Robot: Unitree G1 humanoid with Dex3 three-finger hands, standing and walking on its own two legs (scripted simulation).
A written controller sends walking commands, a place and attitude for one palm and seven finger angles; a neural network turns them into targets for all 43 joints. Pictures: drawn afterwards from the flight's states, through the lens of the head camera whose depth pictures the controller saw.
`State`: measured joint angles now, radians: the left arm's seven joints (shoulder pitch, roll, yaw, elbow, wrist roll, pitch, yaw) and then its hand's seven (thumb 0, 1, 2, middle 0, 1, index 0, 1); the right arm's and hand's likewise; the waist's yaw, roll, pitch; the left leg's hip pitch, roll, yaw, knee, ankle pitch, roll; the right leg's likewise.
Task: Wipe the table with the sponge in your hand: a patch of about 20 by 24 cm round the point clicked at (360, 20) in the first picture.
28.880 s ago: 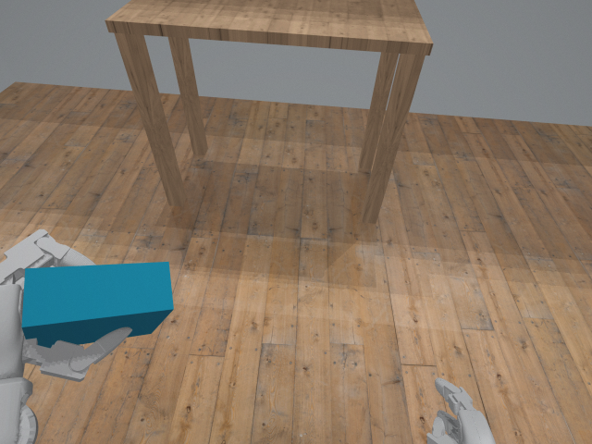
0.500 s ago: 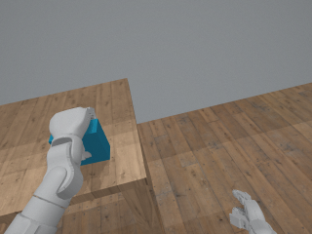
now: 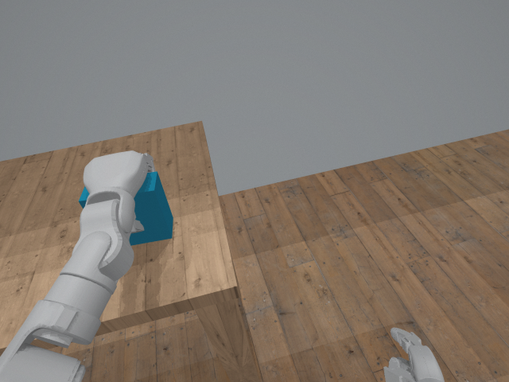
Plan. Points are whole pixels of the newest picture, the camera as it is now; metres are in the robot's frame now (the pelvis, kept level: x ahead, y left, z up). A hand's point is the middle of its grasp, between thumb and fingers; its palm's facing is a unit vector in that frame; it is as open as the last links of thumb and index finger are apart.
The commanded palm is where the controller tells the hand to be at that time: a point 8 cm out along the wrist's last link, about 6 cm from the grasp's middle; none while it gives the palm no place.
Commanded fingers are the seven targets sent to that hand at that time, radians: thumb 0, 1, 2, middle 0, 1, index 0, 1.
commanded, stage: wipe forward along the third lane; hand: left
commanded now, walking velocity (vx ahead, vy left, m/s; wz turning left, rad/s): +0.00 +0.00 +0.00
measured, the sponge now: (135, 219) +0.34 +0.25 +0.10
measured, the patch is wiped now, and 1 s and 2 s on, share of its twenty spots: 0.80 0.90 0.90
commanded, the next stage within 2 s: wipe back along the third lane in 0.66 s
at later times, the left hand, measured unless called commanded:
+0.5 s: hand (132, 177) +0.40 +0.26 +0.14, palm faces -0.02 +0.02 -1.00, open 9.6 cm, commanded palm +0.37 +0.27 +0.16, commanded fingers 0.00 0.10 1.30 -1.20 -1.60 -1.20 -1.60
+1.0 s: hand (131, 172) +0.42 +0.27 +0.14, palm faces +0.05 +0.04 -1.00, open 9.6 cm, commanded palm +0.37 +0.26 +0.16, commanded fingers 0.00 0.10 1.30 -1.20 -1.60 -1.20 -1.60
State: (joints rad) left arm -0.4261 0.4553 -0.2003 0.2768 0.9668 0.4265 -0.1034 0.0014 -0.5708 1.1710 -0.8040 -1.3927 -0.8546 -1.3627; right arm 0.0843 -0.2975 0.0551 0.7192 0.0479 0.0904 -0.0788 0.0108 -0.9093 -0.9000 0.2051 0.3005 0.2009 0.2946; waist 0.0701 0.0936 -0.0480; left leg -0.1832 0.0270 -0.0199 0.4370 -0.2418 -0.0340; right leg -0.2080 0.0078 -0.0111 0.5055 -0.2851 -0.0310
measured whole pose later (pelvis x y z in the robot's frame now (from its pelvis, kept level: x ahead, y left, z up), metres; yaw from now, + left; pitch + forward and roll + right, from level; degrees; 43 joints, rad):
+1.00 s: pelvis +0.02 +0.02 +0.00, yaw -1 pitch +3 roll +1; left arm -0.58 0.47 -0.16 0.56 0.99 0.32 0.04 0.00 -0.53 1.16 -0.77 -1.41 -0.80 -1.44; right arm 0.19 -0.29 0.01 0.74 0.05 0.12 -0.06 0.01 -0.91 -0.90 0.21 0.30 0.20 0.29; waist 0.03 0.07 -0.09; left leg -0.23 0.01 0.01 0.43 -0.25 -0.01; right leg -0.24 -0.01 0.02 0.46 -0.27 0.00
